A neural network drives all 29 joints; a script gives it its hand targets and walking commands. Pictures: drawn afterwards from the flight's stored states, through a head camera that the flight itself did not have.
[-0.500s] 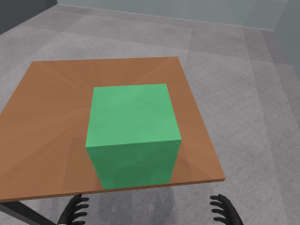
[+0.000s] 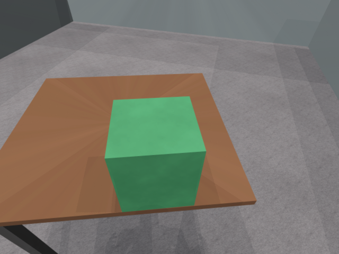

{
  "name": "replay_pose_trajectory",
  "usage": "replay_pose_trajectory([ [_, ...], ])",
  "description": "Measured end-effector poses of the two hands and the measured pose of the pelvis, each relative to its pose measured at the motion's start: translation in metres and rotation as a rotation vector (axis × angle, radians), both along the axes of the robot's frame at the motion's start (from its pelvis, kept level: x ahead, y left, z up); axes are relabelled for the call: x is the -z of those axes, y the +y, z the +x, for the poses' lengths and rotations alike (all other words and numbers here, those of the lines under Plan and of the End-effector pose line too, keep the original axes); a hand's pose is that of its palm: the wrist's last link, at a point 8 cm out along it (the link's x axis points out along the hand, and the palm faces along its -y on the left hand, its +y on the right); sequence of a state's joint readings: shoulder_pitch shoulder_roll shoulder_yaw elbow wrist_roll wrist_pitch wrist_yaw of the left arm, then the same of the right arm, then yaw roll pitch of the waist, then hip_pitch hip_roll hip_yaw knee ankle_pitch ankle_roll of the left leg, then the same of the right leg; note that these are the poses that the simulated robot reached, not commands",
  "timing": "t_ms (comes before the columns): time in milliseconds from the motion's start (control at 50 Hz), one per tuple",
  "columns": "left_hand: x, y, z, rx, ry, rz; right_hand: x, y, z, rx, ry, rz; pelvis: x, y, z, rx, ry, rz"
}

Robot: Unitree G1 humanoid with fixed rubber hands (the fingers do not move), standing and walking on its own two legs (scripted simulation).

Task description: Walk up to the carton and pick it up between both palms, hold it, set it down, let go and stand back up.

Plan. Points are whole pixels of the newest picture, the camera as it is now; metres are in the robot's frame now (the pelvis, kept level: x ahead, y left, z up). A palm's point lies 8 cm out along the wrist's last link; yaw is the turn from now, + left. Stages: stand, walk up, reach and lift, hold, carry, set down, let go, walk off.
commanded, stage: stand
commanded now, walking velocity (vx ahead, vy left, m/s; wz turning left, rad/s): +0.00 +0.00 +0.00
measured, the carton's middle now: (155, 154) +0.39 +0.04 +0.02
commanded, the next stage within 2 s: none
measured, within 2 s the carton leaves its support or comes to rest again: neither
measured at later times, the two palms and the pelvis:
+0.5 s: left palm out of the picture +0.03 +0.26 -0.11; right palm out of the picture +0.02 -0.26 -0.12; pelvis -0.03 +0.00 +0.00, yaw +0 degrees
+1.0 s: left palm out of the picture +0.07 +0.24 -0.11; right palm out of the picture +0.05 -0.26 -0.12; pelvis -0.01 -0.01 +0.00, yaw +0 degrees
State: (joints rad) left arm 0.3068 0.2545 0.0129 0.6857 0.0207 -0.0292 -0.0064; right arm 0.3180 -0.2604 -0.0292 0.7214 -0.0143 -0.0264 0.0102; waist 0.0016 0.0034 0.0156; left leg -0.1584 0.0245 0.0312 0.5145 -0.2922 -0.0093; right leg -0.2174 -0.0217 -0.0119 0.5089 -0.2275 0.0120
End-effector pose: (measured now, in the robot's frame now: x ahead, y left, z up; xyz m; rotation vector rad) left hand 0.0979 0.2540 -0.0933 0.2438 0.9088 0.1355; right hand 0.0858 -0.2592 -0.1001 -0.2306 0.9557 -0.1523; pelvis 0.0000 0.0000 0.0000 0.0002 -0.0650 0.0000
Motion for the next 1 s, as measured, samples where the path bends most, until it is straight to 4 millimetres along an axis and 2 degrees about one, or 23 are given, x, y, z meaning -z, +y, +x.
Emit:
replay_pose_trajectory([
  [300,0.01,0.005,-0.047,-0.003,0.085,0.01,0.012,0.005,-0.048,-0.003,0.075,0.011,0.003,0.003,-0.025,-0.001,0.001,0.009],
  [520,0.015,0.005,-0.07,-0.022,0.14,0.023,0.019,0.001,-0.062,-0.005,0.114,0.015,0.005,0.0,-0.031,-0.004,0.014,0.014],
  [640,0.016,0.002,-0.068,-0.023,0.148,0.021,0.021,-0.001,-0.064,-0.003,0.128,0.016,0.006,-0.002,-0.028,-0.004,0.021,0.014],
  [760,0.017,-0.002,-0.058,-0.018,0.144,0.016,0.021,-0.002,-0.06,-0.001,0.136,0.015,0.006,-0.004,-0.023,-0.005,0.026,0.014],
  [1000,0.016,-0.009,-0.03,-0.004,0.12,0.006,0.018,-0.004,-0.039,-0.004,0.127,0.011,0.004,-0.007,-0.008,-0.006,0.03,0.01],
])
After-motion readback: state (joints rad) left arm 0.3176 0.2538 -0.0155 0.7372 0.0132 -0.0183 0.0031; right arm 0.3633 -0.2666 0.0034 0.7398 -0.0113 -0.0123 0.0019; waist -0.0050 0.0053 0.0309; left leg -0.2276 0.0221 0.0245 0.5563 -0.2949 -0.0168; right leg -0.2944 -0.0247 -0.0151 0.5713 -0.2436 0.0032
